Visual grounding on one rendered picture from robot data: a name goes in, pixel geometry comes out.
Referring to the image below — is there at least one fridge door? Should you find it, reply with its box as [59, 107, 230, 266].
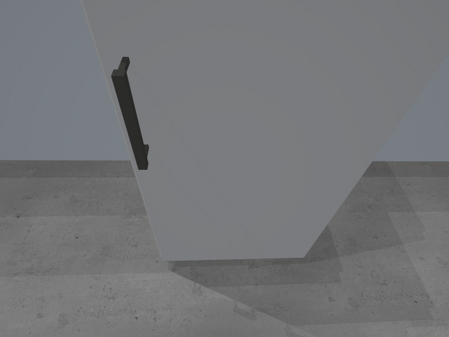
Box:
[83, 0, 449, 261]

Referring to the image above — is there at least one handle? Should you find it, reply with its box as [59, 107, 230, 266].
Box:
[111, 57, 149, 170]

